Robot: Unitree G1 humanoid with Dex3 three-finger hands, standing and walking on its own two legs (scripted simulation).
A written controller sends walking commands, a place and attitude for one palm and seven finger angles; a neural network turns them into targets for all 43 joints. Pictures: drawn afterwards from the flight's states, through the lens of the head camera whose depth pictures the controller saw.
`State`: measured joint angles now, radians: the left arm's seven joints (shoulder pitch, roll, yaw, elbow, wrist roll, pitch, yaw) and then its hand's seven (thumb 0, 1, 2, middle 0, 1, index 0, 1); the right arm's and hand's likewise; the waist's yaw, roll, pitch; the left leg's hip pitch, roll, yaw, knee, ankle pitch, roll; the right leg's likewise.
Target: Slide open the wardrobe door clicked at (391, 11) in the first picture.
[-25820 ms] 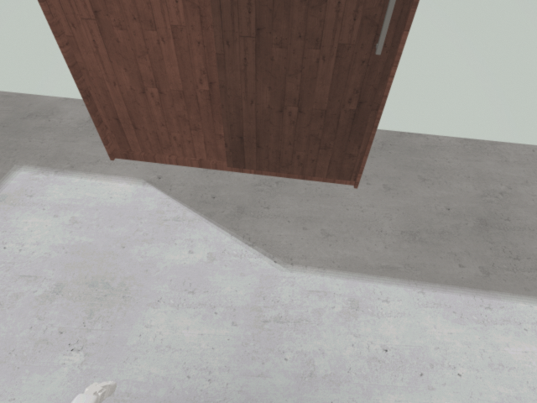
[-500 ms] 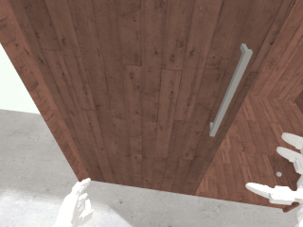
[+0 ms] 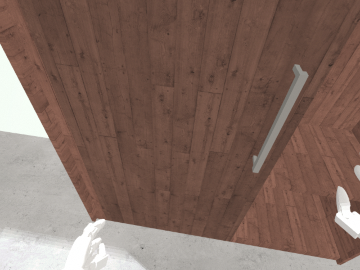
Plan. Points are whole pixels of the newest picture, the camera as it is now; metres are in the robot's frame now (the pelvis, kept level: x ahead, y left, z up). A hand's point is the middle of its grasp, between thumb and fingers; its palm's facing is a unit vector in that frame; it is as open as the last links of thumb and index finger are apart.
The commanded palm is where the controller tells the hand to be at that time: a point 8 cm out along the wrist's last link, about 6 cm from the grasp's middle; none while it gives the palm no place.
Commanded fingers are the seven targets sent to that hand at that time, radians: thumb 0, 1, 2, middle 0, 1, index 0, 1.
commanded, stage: draw the hand back to the body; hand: right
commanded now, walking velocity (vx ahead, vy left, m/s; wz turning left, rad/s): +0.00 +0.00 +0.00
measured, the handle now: (273, 127) +0.43 -0.24 +0.11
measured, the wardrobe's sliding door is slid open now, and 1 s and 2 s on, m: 0.58 0.58 0.58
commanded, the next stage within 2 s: step back with the hand held close in 0.34 s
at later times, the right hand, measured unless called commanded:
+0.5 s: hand (330, 210) +0.18 -0.24 +0.16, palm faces +0.46 +0.80 -0.38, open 7.5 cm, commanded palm +0.14 -0.28 +0.17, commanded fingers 0.00 -0.90 -0.90 0.20 0.30 0.20 0.30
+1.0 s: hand out of the picture +0.13 -0.30 +0.15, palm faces +0.45 +0.77 -0.46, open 7.4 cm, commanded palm +0.07 -0.33 +0.17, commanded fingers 0.00 -0.90 -0.90 0.20 0.30 0.20 0.30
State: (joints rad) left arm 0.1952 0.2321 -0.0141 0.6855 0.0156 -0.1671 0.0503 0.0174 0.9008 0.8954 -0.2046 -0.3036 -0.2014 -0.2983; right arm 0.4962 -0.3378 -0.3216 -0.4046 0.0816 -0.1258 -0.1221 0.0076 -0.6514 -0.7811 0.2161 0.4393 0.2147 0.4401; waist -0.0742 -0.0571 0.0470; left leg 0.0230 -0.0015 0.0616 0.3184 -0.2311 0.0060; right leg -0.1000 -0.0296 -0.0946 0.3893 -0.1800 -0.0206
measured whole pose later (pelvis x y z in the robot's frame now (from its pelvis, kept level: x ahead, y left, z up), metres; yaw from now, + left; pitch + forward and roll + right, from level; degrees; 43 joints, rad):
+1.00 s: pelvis -0.07 -0.03 -0.02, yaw +0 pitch -1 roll +2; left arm 0.19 0.23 -0.02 0.57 -0.01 -0.07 0.10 0.02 0.90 0.90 -0.20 -0.30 -0.20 -0.30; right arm 0.52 -0.41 -0.41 -0.46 0.06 -0.18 -0.16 0.01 -0.89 -0.90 0.21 0.30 0.21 0.30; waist -0.03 -0.05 0.04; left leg -0.28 0.00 0.03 0.52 -0.23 -0.02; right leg -0.38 -0.03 -0.10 0.54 -0.15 -0.07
